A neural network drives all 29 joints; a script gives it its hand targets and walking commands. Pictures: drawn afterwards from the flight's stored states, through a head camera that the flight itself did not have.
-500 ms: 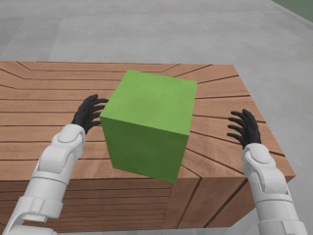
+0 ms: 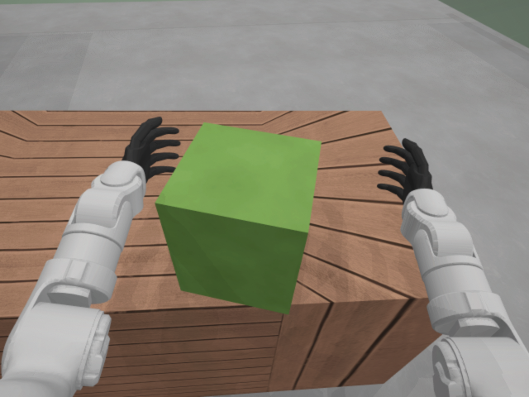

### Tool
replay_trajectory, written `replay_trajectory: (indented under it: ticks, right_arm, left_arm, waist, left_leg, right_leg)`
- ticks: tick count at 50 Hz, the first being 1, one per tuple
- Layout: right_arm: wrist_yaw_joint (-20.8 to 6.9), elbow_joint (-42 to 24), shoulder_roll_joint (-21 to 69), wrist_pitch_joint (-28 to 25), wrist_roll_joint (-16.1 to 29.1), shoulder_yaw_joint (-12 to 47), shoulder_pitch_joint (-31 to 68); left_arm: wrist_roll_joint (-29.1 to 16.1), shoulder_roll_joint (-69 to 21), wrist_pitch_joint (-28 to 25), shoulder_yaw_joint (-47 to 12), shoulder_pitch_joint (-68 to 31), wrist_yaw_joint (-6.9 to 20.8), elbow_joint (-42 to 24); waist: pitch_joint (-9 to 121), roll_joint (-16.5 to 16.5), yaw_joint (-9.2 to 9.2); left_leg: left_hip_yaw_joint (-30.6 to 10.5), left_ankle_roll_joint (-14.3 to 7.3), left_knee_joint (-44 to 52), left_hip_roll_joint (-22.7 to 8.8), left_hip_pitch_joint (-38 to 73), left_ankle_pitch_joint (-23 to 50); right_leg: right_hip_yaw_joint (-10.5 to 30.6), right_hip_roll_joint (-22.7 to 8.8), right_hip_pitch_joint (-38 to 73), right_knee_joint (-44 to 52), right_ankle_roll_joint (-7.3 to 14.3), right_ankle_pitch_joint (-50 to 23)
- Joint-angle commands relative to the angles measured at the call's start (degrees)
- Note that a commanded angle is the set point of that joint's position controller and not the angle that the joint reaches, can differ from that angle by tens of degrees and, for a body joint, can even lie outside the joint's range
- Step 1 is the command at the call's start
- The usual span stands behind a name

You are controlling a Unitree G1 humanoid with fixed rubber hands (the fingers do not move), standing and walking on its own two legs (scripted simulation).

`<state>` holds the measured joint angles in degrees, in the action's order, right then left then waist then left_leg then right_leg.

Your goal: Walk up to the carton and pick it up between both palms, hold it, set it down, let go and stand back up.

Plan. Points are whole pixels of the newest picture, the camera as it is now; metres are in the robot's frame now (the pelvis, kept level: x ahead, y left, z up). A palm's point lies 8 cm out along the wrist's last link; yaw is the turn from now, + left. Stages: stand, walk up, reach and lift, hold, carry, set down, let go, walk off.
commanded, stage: reach and lift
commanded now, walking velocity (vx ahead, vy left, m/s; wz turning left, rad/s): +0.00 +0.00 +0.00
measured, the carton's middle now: (247, 220) +0.42 +0.03 +0.02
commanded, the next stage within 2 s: none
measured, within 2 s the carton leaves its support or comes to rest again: neither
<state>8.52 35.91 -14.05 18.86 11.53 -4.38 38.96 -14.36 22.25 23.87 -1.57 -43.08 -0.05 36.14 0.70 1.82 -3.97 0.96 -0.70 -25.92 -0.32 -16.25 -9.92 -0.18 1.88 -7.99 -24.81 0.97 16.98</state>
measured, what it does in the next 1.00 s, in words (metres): stands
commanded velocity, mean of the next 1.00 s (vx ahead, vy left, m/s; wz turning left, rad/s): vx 0.00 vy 0.00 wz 0.00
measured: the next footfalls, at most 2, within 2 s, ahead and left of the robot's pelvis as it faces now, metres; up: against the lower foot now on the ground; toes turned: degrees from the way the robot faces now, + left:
none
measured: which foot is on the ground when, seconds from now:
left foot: down 0.00-1.00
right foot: down 0.00-1.00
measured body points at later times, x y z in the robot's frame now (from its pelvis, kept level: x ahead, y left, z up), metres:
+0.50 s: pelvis +0.00 +0.00 +0.00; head +0.02 +0.02 +0.45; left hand +0.47 +0.18 +0.14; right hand +0.42 -0.24 +0.13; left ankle +0.04 +0.11 -0.74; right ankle -0.04 -0.10 -0.74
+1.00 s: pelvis +0.01 +0.00 -0.01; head +0.09 +0.03 +0.43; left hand +0.48 +0.16 +0.04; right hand +0.43 -0.22 +0.05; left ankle +0.04 +0.11 -0.74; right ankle -0.04 -0.10 -0.74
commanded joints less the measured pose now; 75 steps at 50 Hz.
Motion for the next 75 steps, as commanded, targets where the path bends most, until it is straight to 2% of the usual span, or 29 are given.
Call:
replay_trajectory:
  ticks: [1,2,8,12,14,18,19,20,21,24,25,28,30,33,35,37,38,42,48,51,54,56,58,59,63,65,68,72,75]
  right_arm:
    - [-0.9,-4.2,-13.3,-4.7,6.8,-4.8,37.6]
    - [-1.3,-2.9,-13.8,-5.1,6.8,-5.2,39.3]
    - [-1.0,1.7,-13.7,-7.1,5.7,-5.2,43.2]
    - [-1.1,6.7,-13.0,-8.7,5.9,-4.8,44.4]
    - [-1.1,8.7,-12.6,-9.9,5.5,-4.6,41.8]
    - [-1.3,13.5,-11.1,-11.7,6.3,-2.1,39.9]
    - [-1.2,13.8,-11.0,-12.7,6.0,-2.4,39.4]
    - [-1.2,14.3,-10.4,-13.4,6.2,-1.2,39.0]
    - [-1.1,13.6,-9.5,-14.3,5.8,-0.9,38.8]
    - [-1.0,12.2,-8.2,-17.1,6.3,0.3,39.8]
    - [-1.0,13.9,-7.7,-17.9,6.2,0.6,39.4]
    - [-1.4,17.8,-7.0,-19.2,6.4,2.3,38.0]
    - [-1.4,21.1,-6.7,-20.3,6.4,2.6,35.7]
    - [-2.1,25.1,-7.2,-22.0,6.9,3.3,36.5]
    - [-2.3,24.8,-6.6,-24.3,6.0,2.6,36.5]
    - [-2.7,22.7,-6.7,-27.2,4.9,1.3,37.2]
    - [-3.0,23.6,-6.8,-28.2,4.0,-0.2,37.5]
    - [-3.9,23.1,-7.7,-32.4,3.2,-1.7,34.7]
    - [-3.2,24.0,-6.8,-34.5,4.0,-0.2,32.3]
    - [-2.1,24.6,-6.3,-35.9,3.3,0.1,30.5]
    - [-1.1,22.8,-4.4,-37.6,2.7,-0.1,30.6]
    - [-1.0,22.9,-3.0,-37.6,2.6,0.1,30.6]
    - [-0.6,22.3,-1.6,-38.2,1.4,-0.8,30.1]
    - [-0.8,22.0,-1.0,-37.8,1.0,-1.1,31.4]
    - [-0.5,20.1,1.8,-37.9,-1.4,-2.4,32.3]
    - [-0.5,21.0,2.6,-37.8,-2.8,-4.1,32.8]
    - [-0.1,19.0,5.0,-36.7,-6.0,-5.5,33.0]
    - [0.3,17.8,5.3,-36.0,-11.2,-10.8,34.0]
    - [-0.1,16.1,7.6,-35.2,-14.5,-12.6,35.1]
  left_arm:
    - [-2.1,10.3,-5.6,1.6,-42.2,-0.8,-5.8]
    - [-2.2,10.4,-6.2,1.4,-44.7,-1.2,-5.5]
    - [-2.4,9.9,-8.3,0.0,-47.4,-1.1,3.3]
    - [-2.6,7.2,-10.3,-2.1,-48.6,-0.8,5.3]
    - [-1.6,6.5,-11.3,-1.6,-46.4,-0.9,5.0]
    - [0.1,5.3,-13.8,-1.2,-43.6,-0.3,10.6]
    - [0.2,5.2,-14.8,-1.6,-43.2,-0.1,11.9]
    - [0.4,4.8,-15.9,-1.2,-42.1,0.0,14.0]
    - [0.7,5.2,-17.1,-0.8,-42.0,0.1,15.1]
    - [-0.5,5.3,-22.0,-1.0,-43.0,0.2,15.2]
    - [-0.5,4.7,-23.2,-1.5,-43.0,0.4,17.2]
    - [-0.8,3.4,-25.6,-2.4,-39.7,1.3,28.1]
    - [-1.2,2.1,-27.9,-3.8,-37.9,2.0,30.6]
    - [-2.0,1.9,-31.0,-5.4,-38.6,2.4,36.0]
    - [-3.0,1.0,-33.9,-7.2,-40.0,2.4,34.5]
    - [-4.1,0.6,-37.3,-8.0,-41.4,1.6,31.7]
    - [-4.6,-0.2,-38.8,-9.4,-43.0,1.3,31.0]
    - [-2.1,-0.2,-42.8,-6.6,-42.9,-1.4,25.7]
    - [2.6,-0.8,-41.9,-3.2,-38.5,-1.5,28.5]
    - [5.2,-1.3,-41.1,-0.7,-36.0,-1.2,27.7]
    - [7.7,-1.9,-41.4,2.0,-36.1,-1.0,24.7]
    - [9.1,-2.4,-41.3,3.7,-35.6,-1.1,26.0]
    - [9.6,-4.9,-41.2,3.7,-35.0,-0.9,24.8]
    - [10.3,-4.8,-41.1,5.0,-35.8,-0.9,25.6]
    - [11.6,-7.4,-41.4,5.9,-36.4,-0.8,26.4]
    - [12.9,-8.5,-41.5,6.5,-37.8,-1.0,26.7]
    - [14.0,-9.8,-41.6,8.1,-37.8,-0.7,28.0]
    - [16.8,-11.1,-41.3,9.9,-40.5,-1.7,25.6]
    - [19.7,-12.8,-40.9,12.5,-42.4,-2.1,23.9]
  waist:
    - [34.4,-7.0,-5.01]
    - [36.4,-8.0,-5.05]
    - [40.9,-6.0,-5.59]
    - [39.6,-7.8,-7.05]
    - [42.1,-8.1,-6.97]
    - [38.0,-8.2,-5.61]
    - [36.8,-8.1,-6.02]
    - [35.7,-7.7,-5.14]
    - [36.7,-6.1,-4.86]
    - [40.1,-5.2,-4.53]
    - [39.3,-6.2,-4.76]
    - [35.6,-3.4,-3.77]
    - [33.4,-3.6,-4.93]
    - [31.5,-5.2,-4.6]
    - [34.3,-6.3,-5.5]
    - [39.9,-6.8,-5.25]
    - [42.2,-8.6,-6.28]
    - [56.4,-12.7,-4.49]
    - [58.1,-13.4,-3.31]
    - [57.3,-11.5,-3.29]
    - [58.3,-11.7,-2.74]
    - [57.1,-11.1,-1.57]
    - [56.3,-10.6,-3.21]
    - [56.1,-10.3,-2.19]
    - [56.7,-8.6,-3.23]
    - [55.0,-9.6,-3.58]
    - [53.9,-6.4,-3.85]
    - [54.1,-8.2,-4.77]
    - [52.9,-8.2,-4.2]
  left_leg:
    - [-4.8,1.4,0.1,-2.8,28.1,19.1]
    - [-4.9,1.8,-0.2,-2.8,28.2,19.2]
    - [-5.0,1.6,-1.6,-2.6,28.2,20.6]
    - [-5.6,2.5,-2.4,-2.9,30.3,23.5]
    - [-5.8,3.1,-3.6,-3.1,32.7,27.3]
    - [-5.3,3.0,-3.1,-2.9,31.1,27.2]
    - [-5.1,2.9,-3.1,-2.7,30.3,26.3]
    - [-5.1,2.9,-3.0,-2.5,29.6,25.3]
    - [-4.8,2.4,-3.1,-2.4,28.3,24.4]
    - [-4.2,2.2,-3.7,-1.6,24.9,24.4]
    - [-4.3,2.5,-3.8,-1.6,24.1,23.6]
    - [-3.9,1.8,-3.1,-1.6,21.0,19.8]
    - [-4.1,1.8,-2.7,-1.7,21.1,18.3]
    - [-4.6,2.0,-3.3,-2.3,20.3,15.8]
    - [-4.7,2.5,-4.1,-2.4,20.7,17.3]
    - [-4.8,3.1,-5.8,-2.7,21.2,19.6]
    - [-4.9,3.9,-6.5,-2.9,22.0,20.9]
    - [-5.2,6.5,-10.9,-3.7,26.4,30.9]
    - [-4.4,6.8,-11.7,-3.0,25.5,34.6]
    - [-3.9,6.4,-11.0,-2.5,24.3,37.3]
    - [-3.4,6.5,-11.3,-2.1,22.6,40.6]
    - [-3.3,6.0,-10.7,-2.1,20.7,39.6]
    - [-3.1,6.0,-10.4,-2.1,21.2,39.1]
    - [-3.0,5.8,-10.0,-2.2,20.0,38.1]
    - [-2.5,5.0,-9.1,-2.0,17.7,34.4]
    - [-2.4,4.8,-8.6,-2.0,17.5,33.0]
    - [-1.7,3.7,-7.6,-2.0,15.5,28.4]
    - [-1.2,3.9,-6.8,-2.2,15.8,27.1]
    - [-0.6,3.4,-6.3,-2.1,17.5,26.3]
  right_leg:
    - [-0.6,-0.5,-20.6,6.4,-2.3,-26.4]
    - [-1.0,-0.4,-21.6,6.3,-2.0,-24.8]
    - [-1.3,-0.2,-21.3,6.3,-2.4,-28.1]
    - [-2.0,-0.1,-24.2,6.4,-2.4,-27.6]
    - [-2.3,0.2,-24.1,6.4,-2.6,-29.1]
    - [-2.2,0.0,-24.4,6.7,-2.6,-28.9]
    - [-2.4,0.0,-24.4,6.9,-2.6,-27.9]
    - [-2.0,-0.1,-24.4,7.1,-2.8,-27.1]
    - [-1.7,-0.3,-23.3,6.6,-3.0,-28.6]
    - [-1.2,-0.7,-21.6,4.9,-3.8,-33.4]
    - [-1.4,-0.8,-22.1,5.0,-3.8,-32.1]
    - [-1.3,-0.8,-23.4,5.2,-3.7,-29.2]
    - [-1.8,-0.9,-24.6,5.1,-3.7,-27.3]
    - [-2.5,-0.6,-29.6,5.1,-2.7,-17.7]
    - [-3.1,-0.7,-31.8,4.6,-2.4,-17.7]
    - [-3.4,-0.5,-33.8,3.5,-2.2,-17.1]
    - [-3.9,-0.4,-35.8,3.2,-1.9,-16.1]
    - [-4.3,0.2,-39.5,1.7,-1.5,-18.3]
    - [-3.1,0.4,-35.9,1.6,-2.1,-24.4]
    - [-2.7,0.3,-31.2,1.5,-3.4,-34.0]
    - [-2.1,0.3,-27.5,0.5,-4.2,-40.6]
    - [-1.6,-0.1,-25.8,0.0,-4.5,-42.4]
    - [-1.8,0.0,-25.0,0.7,-4.5,-41.9]
    - [-1.6,0.0,-24.7,0.5,-4.4,-40.5]
    - [-1.3,-0.5,-22.6,0.1,-4.8,-42.3]
    - [-1.7,-0.4,-23.6,0.5,-4.6,-40.2]
    - [-1.0,-0.8,-21.8,0.6,-4.9,-38.8]
    - [-1.9,-0.4,-22.6,0.7,-4.4,-36.3]
    - [-2.1,-0.4,-21.9,1.3,-4.2,-34.5]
